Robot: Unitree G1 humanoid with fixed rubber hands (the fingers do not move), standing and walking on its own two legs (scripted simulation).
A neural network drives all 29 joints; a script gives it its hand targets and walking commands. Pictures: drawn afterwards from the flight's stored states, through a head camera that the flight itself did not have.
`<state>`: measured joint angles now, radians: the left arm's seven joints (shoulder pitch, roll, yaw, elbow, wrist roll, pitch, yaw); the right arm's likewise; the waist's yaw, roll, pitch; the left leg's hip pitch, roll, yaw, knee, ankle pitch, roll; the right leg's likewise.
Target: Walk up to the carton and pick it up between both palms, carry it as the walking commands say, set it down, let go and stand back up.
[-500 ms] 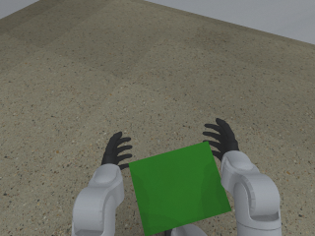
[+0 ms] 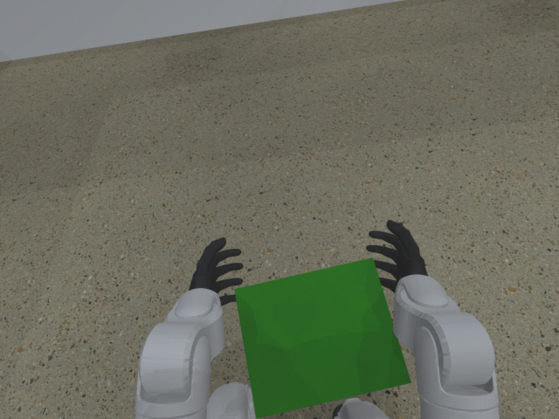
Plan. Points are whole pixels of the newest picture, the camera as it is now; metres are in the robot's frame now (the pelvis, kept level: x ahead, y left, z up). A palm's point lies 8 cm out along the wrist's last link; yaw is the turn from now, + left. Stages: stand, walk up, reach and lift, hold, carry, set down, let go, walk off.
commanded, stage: carry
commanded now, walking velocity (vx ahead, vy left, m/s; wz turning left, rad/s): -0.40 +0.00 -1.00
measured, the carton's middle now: (314, 329) +0.25 -0.03 -0.04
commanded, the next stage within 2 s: none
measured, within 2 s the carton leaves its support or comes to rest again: neither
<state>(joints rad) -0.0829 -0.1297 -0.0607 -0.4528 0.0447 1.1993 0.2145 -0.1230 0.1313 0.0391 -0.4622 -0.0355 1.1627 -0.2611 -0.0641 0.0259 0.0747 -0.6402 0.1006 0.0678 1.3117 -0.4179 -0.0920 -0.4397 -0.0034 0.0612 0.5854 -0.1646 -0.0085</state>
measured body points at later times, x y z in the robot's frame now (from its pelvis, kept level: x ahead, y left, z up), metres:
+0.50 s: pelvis -0.25 -0.07 -0.01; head -0.25 -0.10 +0.44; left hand +0.05 -0.04 +0.10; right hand -0.02 -0.28 +0.10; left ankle -0.17 +0.10 -0.73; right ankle -0.32 -0.21 -0.69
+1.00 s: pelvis -0.47 -0.03 +0.00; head -0.45 -0.06 +0.45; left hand -0.18 -0.17 +0.08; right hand -0.37 -0.35 +0.09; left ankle -0.37 +0.03 -0.73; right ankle -0.37 -0.20 -0.70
